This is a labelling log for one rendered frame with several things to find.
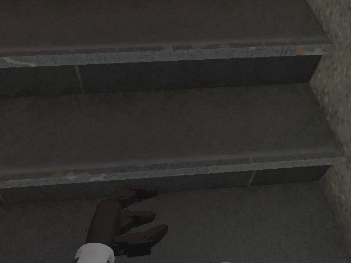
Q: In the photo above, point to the left robot forearm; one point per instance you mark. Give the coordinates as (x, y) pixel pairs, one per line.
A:
(94, 253)

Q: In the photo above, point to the left robot hand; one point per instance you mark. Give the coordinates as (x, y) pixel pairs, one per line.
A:
(109, 223)

